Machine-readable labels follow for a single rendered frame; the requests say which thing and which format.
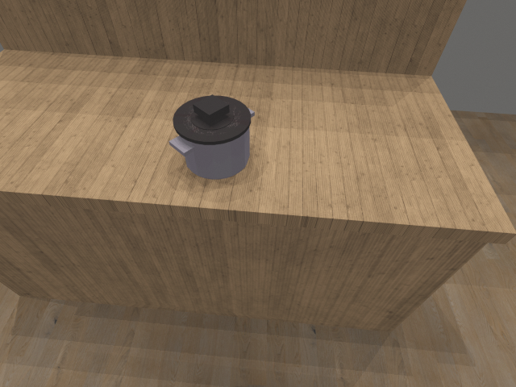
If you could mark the lid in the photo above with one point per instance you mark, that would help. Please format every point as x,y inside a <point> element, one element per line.
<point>195,129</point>

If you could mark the knob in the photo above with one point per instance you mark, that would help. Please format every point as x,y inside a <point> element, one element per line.
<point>211,108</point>

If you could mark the pot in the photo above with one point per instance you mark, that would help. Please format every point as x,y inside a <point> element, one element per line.
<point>215,161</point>

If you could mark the table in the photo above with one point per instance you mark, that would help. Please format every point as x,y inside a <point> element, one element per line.
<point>360,197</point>

